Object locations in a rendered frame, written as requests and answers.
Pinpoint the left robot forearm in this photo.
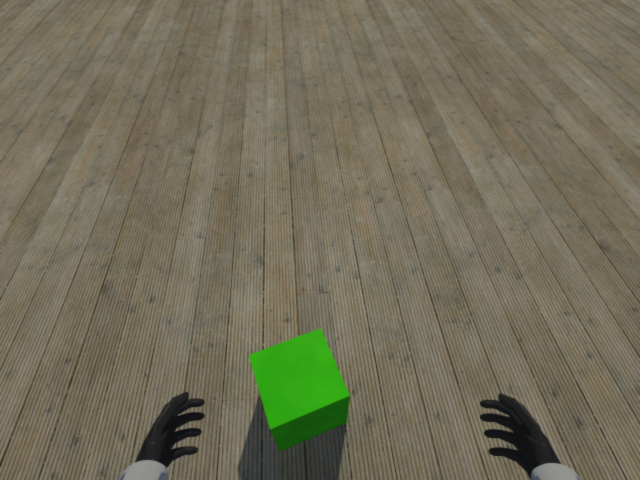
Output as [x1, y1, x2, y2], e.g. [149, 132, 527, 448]
[118, 460, 168, 480]

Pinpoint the robot left hand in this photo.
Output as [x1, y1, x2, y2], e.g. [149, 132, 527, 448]
[135, 392, 205, 468]

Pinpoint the robot right hand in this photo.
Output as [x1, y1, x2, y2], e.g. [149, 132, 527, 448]
[480, 393, 561, 480]

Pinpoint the carton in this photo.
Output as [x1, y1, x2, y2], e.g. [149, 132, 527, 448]
[249, 328, 350, 452]

